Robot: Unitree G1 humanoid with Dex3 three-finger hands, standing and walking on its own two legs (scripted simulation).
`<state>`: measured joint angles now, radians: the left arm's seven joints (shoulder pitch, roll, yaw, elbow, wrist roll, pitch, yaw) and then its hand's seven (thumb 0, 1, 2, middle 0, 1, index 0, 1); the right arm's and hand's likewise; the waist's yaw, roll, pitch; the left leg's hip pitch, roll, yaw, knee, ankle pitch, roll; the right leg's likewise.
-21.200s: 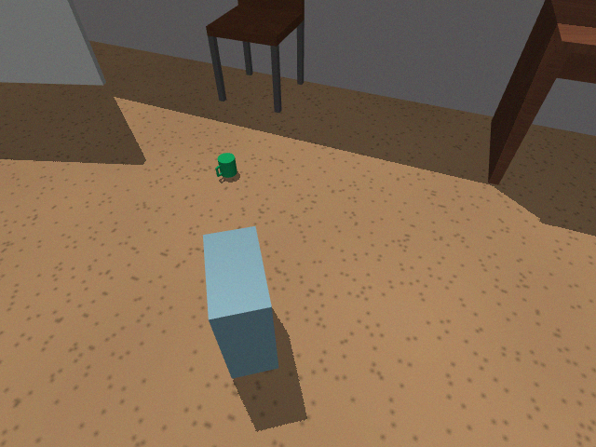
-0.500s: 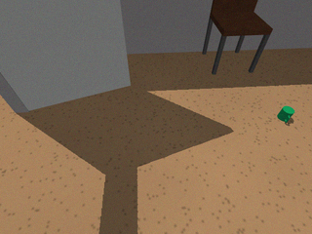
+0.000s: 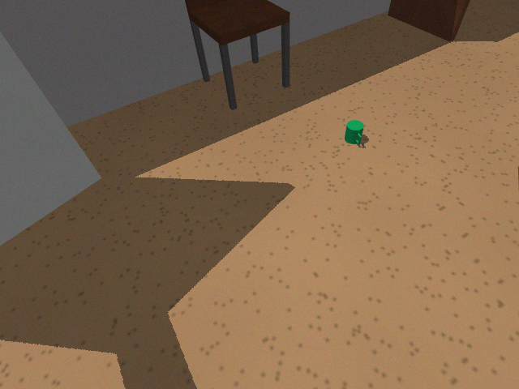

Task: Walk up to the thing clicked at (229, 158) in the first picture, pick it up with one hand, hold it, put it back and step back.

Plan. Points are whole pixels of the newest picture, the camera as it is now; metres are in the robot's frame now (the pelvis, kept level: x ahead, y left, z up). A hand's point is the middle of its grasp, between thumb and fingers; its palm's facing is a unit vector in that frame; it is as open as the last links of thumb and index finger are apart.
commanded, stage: walk up
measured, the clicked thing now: (355, 134) +1.43 -0.53 -0.70
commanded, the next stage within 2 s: stand in 1.62 s
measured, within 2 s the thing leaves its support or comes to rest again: neither
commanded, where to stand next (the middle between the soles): +0.08 +0.00 m, yaw -34 degrees
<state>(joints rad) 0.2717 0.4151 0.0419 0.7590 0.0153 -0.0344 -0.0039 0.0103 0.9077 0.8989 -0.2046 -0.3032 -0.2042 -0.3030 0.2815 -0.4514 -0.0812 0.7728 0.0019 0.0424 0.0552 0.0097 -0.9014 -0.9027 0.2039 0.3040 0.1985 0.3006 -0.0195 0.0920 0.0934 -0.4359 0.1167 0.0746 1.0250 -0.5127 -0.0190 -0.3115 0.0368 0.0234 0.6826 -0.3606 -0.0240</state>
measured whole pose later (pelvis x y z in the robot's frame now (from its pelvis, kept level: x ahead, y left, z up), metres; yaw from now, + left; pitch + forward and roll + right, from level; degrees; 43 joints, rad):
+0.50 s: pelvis +0.02 +0.03 -0.02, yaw -20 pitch -1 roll -1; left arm 0.23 0.43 0.06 0.76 0.01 0.00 -0.01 0.01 0.91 0.90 -0.21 -0.30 -0.20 -0.30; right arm 0.20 -0.44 -0.05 0.72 -0.02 0.01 0.02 0.01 -0.90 -0.90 0.21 0.30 0.20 0.30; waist -0.02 0.02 0.14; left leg -0.47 0.17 0.13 0.84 -0.34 -0.02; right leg -0.42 0.01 -0.01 0.86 -0.47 -0.01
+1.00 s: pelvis +0.01 +0.05 -0.01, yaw -31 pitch -2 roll -1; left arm 0.21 0.42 0.05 0.87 0.01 -0.01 0.00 0.01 0.91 0.90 -0.21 -0.30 -0.21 -0.30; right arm 0.24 -0.38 -0.02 0.88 -0.03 -0.02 0.02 0.01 -0.90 -0.90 0.21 0.30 0.20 0.30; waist -0.03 0.01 0.11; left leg -0.35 0.09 0.06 0.77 -0.39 -0.01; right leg -0.41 0.04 0.05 0.87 -0.47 -0.01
